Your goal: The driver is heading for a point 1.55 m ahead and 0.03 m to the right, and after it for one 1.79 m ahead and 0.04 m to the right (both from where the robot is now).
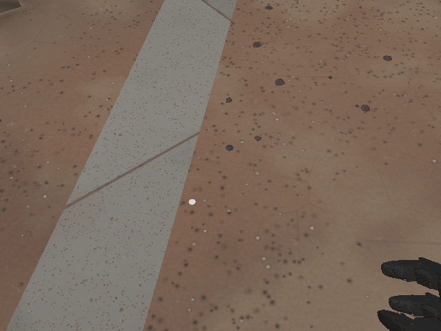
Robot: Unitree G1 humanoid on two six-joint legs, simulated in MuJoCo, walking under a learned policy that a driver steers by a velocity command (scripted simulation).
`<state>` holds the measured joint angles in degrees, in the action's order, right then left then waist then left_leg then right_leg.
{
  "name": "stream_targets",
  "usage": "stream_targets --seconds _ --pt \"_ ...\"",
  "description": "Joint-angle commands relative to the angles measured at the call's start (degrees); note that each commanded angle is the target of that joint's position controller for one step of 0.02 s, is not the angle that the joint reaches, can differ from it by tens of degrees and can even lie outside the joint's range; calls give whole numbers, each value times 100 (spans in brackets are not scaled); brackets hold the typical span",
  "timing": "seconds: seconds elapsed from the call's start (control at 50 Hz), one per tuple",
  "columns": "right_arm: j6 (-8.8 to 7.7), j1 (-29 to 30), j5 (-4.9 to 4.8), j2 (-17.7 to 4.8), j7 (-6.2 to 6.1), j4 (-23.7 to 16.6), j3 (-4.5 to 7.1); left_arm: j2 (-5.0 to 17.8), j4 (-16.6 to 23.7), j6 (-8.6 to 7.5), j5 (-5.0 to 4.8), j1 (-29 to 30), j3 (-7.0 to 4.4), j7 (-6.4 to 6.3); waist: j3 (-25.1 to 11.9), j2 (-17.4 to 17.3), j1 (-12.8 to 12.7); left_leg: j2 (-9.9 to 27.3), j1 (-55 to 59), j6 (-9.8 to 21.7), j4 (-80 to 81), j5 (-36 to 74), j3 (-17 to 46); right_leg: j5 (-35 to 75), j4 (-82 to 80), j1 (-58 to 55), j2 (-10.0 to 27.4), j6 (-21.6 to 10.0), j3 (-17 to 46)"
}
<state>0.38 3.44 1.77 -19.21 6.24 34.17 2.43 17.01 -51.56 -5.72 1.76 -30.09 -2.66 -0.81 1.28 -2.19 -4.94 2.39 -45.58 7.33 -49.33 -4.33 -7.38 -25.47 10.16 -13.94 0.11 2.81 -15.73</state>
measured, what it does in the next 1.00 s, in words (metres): walks ahead: left foot, then right foot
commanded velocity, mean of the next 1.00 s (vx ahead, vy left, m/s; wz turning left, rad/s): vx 0.99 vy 0.00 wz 0.15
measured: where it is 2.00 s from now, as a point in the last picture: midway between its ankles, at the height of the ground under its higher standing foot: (205, 102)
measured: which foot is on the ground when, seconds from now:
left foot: up 0.00-0.06, down 0.08-0.50, up 0.52-0.94, down 0.96-1.00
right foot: down 0.00-0.08, up 0.10-0.48, down 0.50-0.96, up 0.98-1.00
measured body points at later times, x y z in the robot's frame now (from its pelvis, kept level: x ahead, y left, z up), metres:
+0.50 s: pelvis +0.48 +0.05 +0.00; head +0.51 +0.05 +0.45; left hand +0.63 +0.33 -0.07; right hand +0.53 -0.24 -0.13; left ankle +0.21 +0.04 -0.70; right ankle +0.69 +0.00 -0.71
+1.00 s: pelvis +0.94 +0.18 +0.00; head +0.98 +0.19 +0.45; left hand +0.83 +0.45 -0.12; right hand +1.23 +0.01 -0.06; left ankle +1.03 +0.32 -0.71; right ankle +0.72 +0.02 -0.64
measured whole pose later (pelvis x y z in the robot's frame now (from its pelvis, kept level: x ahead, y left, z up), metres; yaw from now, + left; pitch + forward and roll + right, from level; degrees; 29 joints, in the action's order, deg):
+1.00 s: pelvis +0.94 +0.18 +0.00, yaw +6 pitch +3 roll +0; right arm -5.6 1.6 3.8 -14.6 0.1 36.8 -1.3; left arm 16.6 -51.7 -4.0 -0.9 -28.4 -3.6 0.3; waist 2.1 0.6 -6.6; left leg 1.5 -30.4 0.6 -35.8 -8.8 -1.4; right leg -24.9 53.2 4.8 -3.0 -5.0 7.2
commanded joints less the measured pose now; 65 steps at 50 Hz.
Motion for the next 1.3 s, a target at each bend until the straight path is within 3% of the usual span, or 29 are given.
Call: stream_targets --seconds 0.02,0.06,0.08,0.1,0.12,0.16,0.22,0.3,0.44,0.48,0.5,0.52,0.54,0.56,0.6,0.7,0.76,0.88,0.92,0.94,0.96,0.98,1.0,1.04,1.08,1.1,1.12,1.2,1.3 --pt "-41 -616 -25 -216 -55 -112 -18 1127 504 -17 0 539 -192 -101 29 862 1004 -743 2197 350 431 -296 -551 8839 1301 1188 1347 -292 8" --pt "-89 -2919 -19 -769 -241 564 269 1335 732 154 48 1030 -252 -108 -1079 875 2086 -932 4903 743 824 -733 25 8501 4248 2142 1534 -464 240" --pt "-75 -3084 -73 -1052 -411 789 445 1011 724 170 117 984 -208 0 -1035 111 1867 -585 6013 876 1186 -1104 754 3388 6309 3553 755 -394 285" --pt "26 -2432 37 -1706 -477 533 546 328 1255 94 101 613 -25 74 -1288 -1147 933 814 7083 1532 1503 -695 3526 -477 8498 5726 -2 -103 671" --pt "93 -2764 14 -1743 -502 360 606 762 1692 -56 38 1272 -51 63 -2072 -373 1389 1158 7403 2006 2696 -1814 4995 75 8734 6442 -25 -144 1868" --pt "-9 -2364 -21 -1129 -606 544 465 766 1616 -140 12 1427 19 51 -416 607 828 1096 5419 1475 3553 -1783 4406 756 7525 6262 583 -211 1899" --pt "-322 -1930 -62 -592 -663 580 224 514 1377 214 239 975 105 93 134 748 108 431 3230 1236 3707 -695 3105 415 6427 5000 974 -30 1898" --pt "-583 -2298 -139 -518 -545 859 198 176 1852 268 143 2263 245 223 719 326 418 -150 2525 960 4271 274 2131 1939 4275 4892 994 -49 1458" --pt "-698 -2884 -190 -905 -594 1249 245 392 1931 172 -13 2945 166 252 263 -23 726 329 4728 372 3871 4388 1743 3143 2180 3957 119 -711 1076" --pt "-592 -2765 17 -1169 -683 1303 305 800 1588 189 -47 1785 -32 141 -539 -298 94 481 5207 205 2382 5745 1737 2058 2274 2835 -278 -847 1152" --pt "-517 -2429 119 -1174 -715 1289 309 962 1221 221 -60 466 -135 49 -1061 -222 -672 365 4722 140 840 5482 1552 1771 2158 1577 -210 -928 1150" --pt "-535 -2297 166 -764 -720 1210 205 1345 982 257 32 -710 -275 -83 -1687 213 -1135 5 3584 94 -1372 3816 1336 304 2517 159 669 -1075 2052" --pt "-599 -3183 -175 184 -583 937 -8 1810 935 224 240 -388 -388 -22 -2109 2319 -140 -1206 1351 -176 -3467 -1921 1348 -1255 1400 -929 2146 -1840 5501" --pt "-649 -2746 -99 -260 -620 956 -20 1239 991 226 112 86 -320 111 -1745 1535 -234 -923 677 9 -3612 -1912 1631 -1480 594 -617 2012 -1776 6478" --pt "-611 -1932 -65 -401 -573 831 -34 609 915 156 59 764 -211 176 -501 157 57 -314 657 -5 -3015 -1065 1483 -500 473 965 1704 -1658 4744" --pt "-404 -1277 224 9 -365 367 -231 416 391 -9 -126 449 -89 158 443 473 598 329 454 -422 -1717 -1083 1096 340 -356 2503 991 -1651 3571" --pt "-497 -275 142 -1 -282 -50 -354 562 399 -70 -151 475 -164 162 808 364 501 363 805 -732 166 160 807 1463 -796 3108 608 -1676 2948" --pt "-531 176 34 -194 -388 -116 -290 934 249 -75 -258 131 -283 164 227 475 302 -182 2414 -614 1857 945 556 4608 -171 1991 682 -1321 2746" --pt "-579 -1010 45 -542 -539 218 -105 1222 220 -7 -160 142 -348 123 -670 634 853 -477 3770 -489 1909 -116 561 5928 1661 1689 617 -1125 2707" --pt "-596 -2057 67 -756 -647 481 14 1239 295 12 -146 378 -366 122 -1167 580 1409 -107 5069 -443 1816 -367 778 5231 3103 2433 392 -1032 2670" --pt "-604 -3244 218 -1193 -778 605 180 650 483 -19 -103 427 -235 115 -2055 -101 1741 1272 6323 -372 1803 -2458 2151 3145 5087 3365 68 -1066 2403" --pt "-576 -2910 348 -1551 -756 513 250 -122 856 2 -455 -179 -60 99 -2859 -1902 1010 2831 7287 240 2971 -2824 5307 -213 6982 4998 -555 -854 2072" --pt "-522 -2414 242 -1087 -728 424 245 400 769 111 -324 216 -119 17 -2242 -1031 996 2597 6724 371 3146 -2023 5174 147 7356 5682 -159 -872 2025" --pt "-591 -2004 182 -176 -679 546 22 448 740 245 -184 967 -180 39 -764 20 865 2021 5235 237 2727 1704 2789 515 6811 5602 233 -728 1901" --pt "-640 -2118 51 8 -693 767 -34 252 813 457 -34 1049 -206 145 -397 -340 602 1676 4500 1 2789 2946 1632 353 6330 5333 384 -571 1892" --pt "-702 -1399 -217 -14 -705 648 76 247 1076 460 -555 1134 -265 92 -317 -905 414 1419 4448 -7 2945 2708 1252 454 6188 5386 669 -474 2044" --pt "-712 -1041 -296 43 -731 605 64 227 1199 515 -624 1380 -224 94 -143 -800 327 1450 4126 -7 3200 2480 1014 500 5748 5420 719 -409 1953" --pt "-641 -464 -288 -493 -893 540 264 94 1443 484 -280 1615 -137 305 -46 -342 176 972 3158 -155 3382 2521 -303 2659 3220 3990 366 -295 1248" --pt "-511 -578 -562 -943 -850 488 429 1000 1380 635 -257 750 -533 427 -763 -209 -404 1022 3653 -443 1198 3966 -475 2645 2684 2227 -343 -949 898"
